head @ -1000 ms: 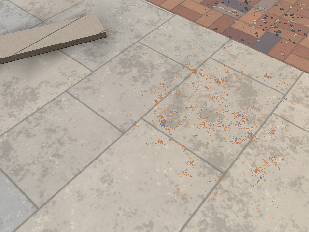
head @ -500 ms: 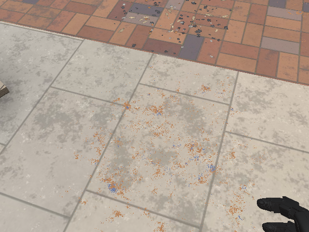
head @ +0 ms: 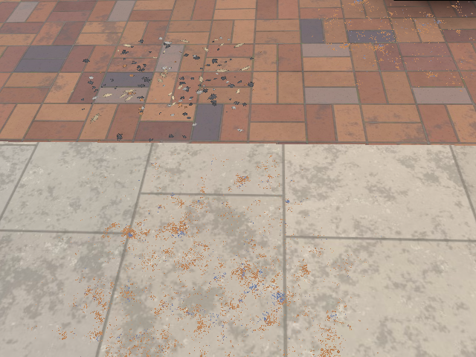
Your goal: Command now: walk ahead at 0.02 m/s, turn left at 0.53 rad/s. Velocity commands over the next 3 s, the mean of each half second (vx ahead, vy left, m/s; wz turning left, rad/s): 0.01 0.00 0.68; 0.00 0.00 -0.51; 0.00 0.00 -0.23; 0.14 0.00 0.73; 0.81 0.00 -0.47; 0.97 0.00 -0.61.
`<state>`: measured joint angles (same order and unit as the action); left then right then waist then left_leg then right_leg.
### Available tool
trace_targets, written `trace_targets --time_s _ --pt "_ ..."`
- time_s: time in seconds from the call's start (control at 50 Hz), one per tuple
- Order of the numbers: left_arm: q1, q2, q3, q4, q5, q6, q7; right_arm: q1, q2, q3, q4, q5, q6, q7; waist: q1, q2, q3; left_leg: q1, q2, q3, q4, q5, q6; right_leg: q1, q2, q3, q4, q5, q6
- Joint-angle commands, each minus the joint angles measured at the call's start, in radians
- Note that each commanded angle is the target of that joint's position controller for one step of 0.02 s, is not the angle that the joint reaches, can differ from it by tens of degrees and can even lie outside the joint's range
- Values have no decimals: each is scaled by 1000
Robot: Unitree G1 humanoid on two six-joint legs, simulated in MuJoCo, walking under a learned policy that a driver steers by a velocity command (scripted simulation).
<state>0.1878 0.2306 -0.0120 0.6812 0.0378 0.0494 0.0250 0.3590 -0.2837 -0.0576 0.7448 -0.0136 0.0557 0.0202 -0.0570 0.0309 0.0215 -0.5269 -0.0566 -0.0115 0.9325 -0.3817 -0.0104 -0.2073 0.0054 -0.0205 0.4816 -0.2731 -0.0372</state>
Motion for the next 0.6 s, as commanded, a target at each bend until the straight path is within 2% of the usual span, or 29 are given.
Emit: trace_targets --time_s 0.02,0.08,0.14,0.2,0.22,0.24,0.26,0.28,0.3,0.32,0.34,0.36,0.38,0.42,0.46,0.52,0.54,0.56,0.6 --pt "-132 114 39 -101 -12 -37 25 35 -121 -51 -49 -7 1 -1 -13 -162 -11 -28 33 21 255 -1 -25 -10 -233 62 -186 432 -159" --pt "-36 125 52 -77 -11 -36 30 -60 -71 -34 -98 1 7 21 51 -152 -36 -70 75 33 93 -1 -39 153 -267 32 -130 479 -162" --pt "8 164 74 -59 -5 -37 19 -113 -50 -23 -143 6 16 35 87 -204 -50 49 75 73 -107 -59 -14 155 -298 -1 -83 475 -144" --pt "21 198 94 -46 -13 -38 2 -116 -65 -29 -167 12 11 33 85 -213 -64 143 45 127 -254 -55 16 141 -322 -29 0 504 -113" --pt "14 202 99 -42 -24 -38 -2 -91 -60 -30 -164 6 4 28 58 -185 -68 208 31 136 -358 20 28 108 -313 -66 70 475 -81" --pt "40 198 103 -29 -29 -40 -7 -47 -74 -36 -148 -5 -9 17 27 -102 -87 316 26 85 -492 165 44 37 -281 -119 194 363 -22" --pt "67 166 96 -52 -23 -38 -12 7 -201 -66 -144 -18 -25 3 15 134 -93 479 220 -236 -587 428 99 -206 -189 -182 459 10 54" --pt "-54 97 69 -147 -11 -23 -8 80 -344 -103 -142 2 -30 5 -20 322 -83 516 433 -595 -570 884 292 -480 5 -84 600 -442 104" --pt "-98 131 71 -137 0 -15 -3 130 -297 -101 -130 15 -26 3 -61 135 -116 565 416 -521 -556 844 340 -507 -33 44 719 -413 99" --pt "-86 128 71 -122 -15 -17 -5 63 -256 -86 -134 14 -17 -6 -24 96 -72 512 362 -441 -557 710 323 -514 -45 67 729 -316 90" --pt "-74 137 73 -103 -22 -26 -7 -38 -217 -74 -150 9 -4 -16 21 63 -20 446 282 -366 -576 585 271 -498 -66 80 673 -202 87" --pt "-67 156 80 -99 -11 -29 -7 -107 -191 -65 -169 19 2 -23 44 83 -15 413 232 -336 -583 556 238 -474 -63 74 643 -138 90" --pt "-38 163 81 -79 -1 -26 -9 -136 -176 -59 -178 17 4 -24 55 90 -41 394 200 -309 -576 595 228 -434 -47 62 649 -100 96" --pt "37 159 79 -34 -8 -16 -15 -137 -158 -48 -171 14 -3 -20 64 56 -101 412 200 -251 -567 668 222 -381 -33 36 629 -69 101" --pt "47 139 71 -18 -21 -7 -16 -117 -137 -36 -153 8 -12 -22 52 60 -101 421 204 -226 -582 666 219 -350 -37 20 561 -58 94" --pt "41 108 54 6 -22 3 -24 -132 -71 1 -131 -8 -24 -29 39 78 -75 372 213 -185 -629 505 201 -230 -54 22 389 -32 69" --pt "38 103 51 15 -23 6 -27 -140 -66 9 -123 -16 -28 -30 33 86 -58 338 215 -169 -641 441 196 -171 -47 19 326 -33 59" --pt "29 119 56 16 -26 9 -30 -138 -91 5 -116 -22 -30 -32 24 99 -34 319 223 -167 -641 399 200 -144 -29 11 300 -48 48" --pt "17 158 70 5 -30 7 -35 -128 -147 -10 -102 -22 -25 -38 17 96 4 329 263 -186 -613 409 220 -163 0 10 290 -110 30"
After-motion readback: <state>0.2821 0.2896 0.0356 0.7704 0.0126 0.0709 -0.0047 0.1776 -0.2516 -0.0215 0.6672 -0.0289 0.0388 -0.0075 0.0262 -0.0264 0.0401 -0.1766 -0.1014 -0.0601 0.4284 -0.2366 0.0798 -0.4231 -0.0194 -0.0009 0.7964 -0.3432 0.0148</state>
